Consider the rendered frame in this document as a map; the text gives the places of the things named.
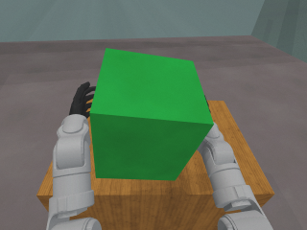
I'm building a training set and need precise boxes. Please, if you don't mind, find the right robot upper arm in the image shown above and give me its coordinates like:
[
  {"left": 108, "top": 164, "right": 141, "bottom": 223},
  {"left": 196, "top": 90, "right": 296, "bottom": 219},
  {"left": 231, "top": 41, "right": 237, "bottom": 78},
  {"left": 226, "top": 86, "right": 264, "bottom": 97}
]
[{"left": 217, "top": 210, "right": 272, "bottom": 230}]

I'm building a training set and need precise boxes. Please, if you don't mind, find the left robot upper arm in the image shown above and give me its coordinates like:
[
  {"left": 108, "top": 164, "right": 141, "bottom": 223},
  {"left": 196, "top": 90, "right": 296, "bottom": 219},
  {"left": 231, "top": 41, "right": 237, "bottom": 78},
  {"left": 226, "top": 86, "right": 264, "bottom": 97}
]
[{"left": 51, "top": 217, "right": 102, "bottom": 230}]

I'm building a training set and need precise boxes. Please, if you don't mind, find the pedestal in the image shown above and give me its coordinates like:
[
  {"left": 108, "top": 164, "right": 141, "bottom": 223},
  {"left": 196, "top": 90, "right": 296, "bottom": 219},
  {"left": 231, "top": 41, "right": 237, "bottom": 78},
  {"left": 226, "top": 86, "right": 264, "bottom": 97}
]
[{"left": 36, "top": 99, "right": 275, "bottom": 230}]

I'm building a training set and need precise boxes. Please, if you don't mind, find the left robot forearm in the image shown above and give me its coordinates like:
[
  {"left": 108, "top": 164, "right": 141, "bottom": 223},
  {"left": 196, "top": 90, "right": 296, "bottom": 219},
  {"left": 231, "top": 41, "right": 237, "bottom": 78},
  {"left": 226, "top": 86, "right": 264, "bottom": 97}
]
[{"left": 46, "top": 114, "right": 95, "bottom": 230}]

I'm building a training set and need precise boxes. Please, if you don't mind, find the right robot forearm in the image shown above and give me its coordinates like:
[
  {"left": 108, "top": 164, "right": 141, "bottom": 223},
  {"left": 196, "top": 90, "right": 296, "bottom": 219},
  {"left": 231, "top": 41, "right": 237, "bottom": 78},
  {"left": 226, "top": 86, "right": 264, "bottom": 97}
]
[{"left": 197, "top": 122, "right": 273, "bottom": 230}]

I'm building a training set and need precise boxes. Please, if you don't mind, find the left robot hand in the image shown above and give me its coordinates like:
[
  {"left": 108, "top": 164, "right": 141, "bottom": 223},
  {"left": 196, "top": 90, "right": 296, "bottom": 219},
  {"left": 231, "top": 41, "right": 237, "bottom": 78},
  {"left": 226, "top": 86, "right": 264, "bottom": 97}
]
[{"left": 69, "top": 81, "right": 96, "bottom": 119}]

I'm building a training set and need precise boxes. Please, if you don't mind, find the carton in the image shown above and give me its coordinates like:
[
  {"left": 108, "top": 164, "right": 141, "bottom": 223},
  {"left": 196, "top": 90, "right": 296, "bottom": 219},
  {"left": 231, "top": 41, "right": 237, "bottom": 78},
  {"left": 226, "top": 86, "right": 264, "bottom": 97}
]
[{"left": 89, "top": 48, "right": 214, "bottom": 181}]

